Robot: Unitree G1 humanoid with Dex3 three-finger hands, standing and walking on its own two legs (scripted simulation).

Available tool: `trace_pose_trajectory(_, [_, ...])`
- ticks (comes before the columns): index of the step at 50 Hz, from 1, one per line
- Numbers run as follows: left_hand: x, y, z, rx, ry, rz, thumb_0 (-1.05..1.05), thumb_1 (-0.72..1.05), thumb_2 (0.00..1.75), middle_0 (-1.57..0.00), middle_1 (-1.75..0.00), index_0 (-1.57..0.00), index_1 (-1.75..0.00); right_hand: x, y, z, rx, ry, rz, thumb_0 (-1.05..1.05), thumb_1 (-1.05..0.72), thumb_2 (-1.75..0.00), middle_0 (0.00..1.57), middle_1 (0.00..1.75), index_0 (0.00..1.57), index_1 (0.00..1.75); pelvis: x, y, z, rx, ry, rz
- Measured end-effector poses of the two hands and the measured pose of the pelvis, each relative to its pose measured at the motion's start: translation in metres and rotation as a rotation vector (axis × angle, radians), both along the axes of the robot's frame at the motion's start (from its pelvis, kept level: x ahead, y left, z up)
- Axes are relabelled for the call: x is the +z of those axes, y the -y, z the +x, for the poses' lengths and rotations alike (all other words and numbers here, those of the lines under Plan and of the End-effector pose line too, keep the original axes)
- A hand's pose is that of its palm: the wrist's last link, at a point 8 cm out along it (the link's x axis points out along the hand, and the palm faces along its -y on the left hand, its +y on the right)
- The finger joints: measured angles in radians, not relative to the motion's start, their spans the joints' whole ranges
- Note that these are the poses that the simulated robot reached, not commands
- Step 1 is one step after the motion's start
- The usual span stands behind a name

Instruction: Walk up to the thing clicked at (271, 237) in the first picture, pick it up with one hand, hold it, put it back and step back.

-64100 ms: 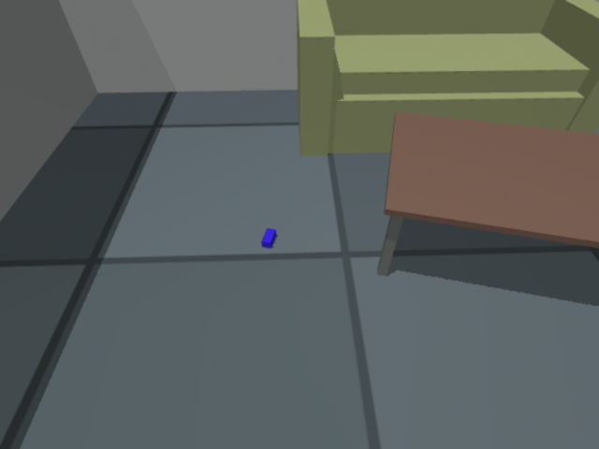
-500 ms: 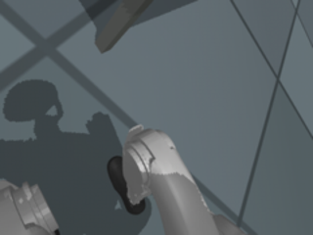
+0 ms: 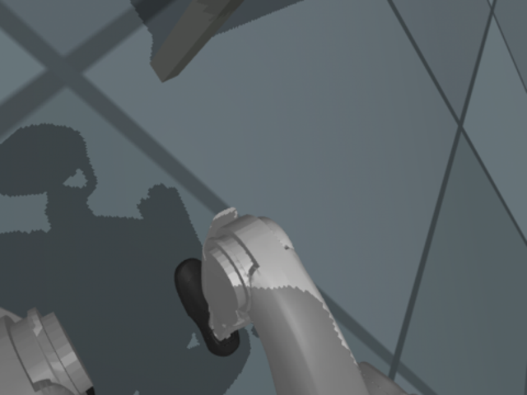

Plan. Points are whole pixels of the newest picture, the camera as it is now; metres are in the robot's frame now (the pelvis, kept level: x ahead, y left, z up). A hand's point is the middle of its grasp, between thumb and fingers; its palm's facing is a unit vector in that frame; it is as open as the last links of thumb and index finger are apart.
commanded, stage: close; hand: left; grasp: from above
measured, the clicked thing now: out of the picture +0.47 +0.37 -0.30
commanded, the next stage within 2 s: none
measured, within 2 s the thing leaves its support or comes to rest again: neither
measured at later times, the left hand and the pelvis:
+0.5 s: hand out of the picture +0.46 +0.35 -0.27, palm faces -0.42 -0.22 -0.88, open 13.4 cm; pelvis +0.00 +0.00 +0.00, yaw +0 degrees
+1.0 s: hand out of the picture +0.46 +0.35 -0.27, palm faces -0.41 -0.22 -0.89, open 12.1 cm; pelvis +0.00 +0.00 +0.00, yaw +0 degrees
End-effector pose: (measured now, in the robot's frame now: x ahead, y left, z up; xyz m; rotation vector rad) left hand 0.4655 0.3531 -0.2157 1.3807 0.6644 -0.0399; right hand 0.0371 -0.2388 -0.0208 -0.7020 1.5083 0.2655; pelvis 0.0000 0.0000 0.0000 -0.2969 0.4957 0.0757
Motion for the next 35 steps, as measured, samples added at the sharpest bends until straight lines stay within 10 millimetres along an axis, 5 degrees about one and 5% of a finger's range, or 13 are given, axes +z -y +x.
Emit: trace_pose_trajectory(35, [0.0019, -0.0073, 0.0022, 0.029, 0.010, 0.013, 0.00, -0.30, 0.82, -0.23, -0.90, -0.23, -0.89, 0.0004, 0.0001, 0.0004, 0.007, -0.004, -0.013, 0.00, -0.89, -0.89, 0.20, 0.30, 0.20, 0.30, 0.0013, -0.0008, -0.0015, -0.005, -0.002, -0.005])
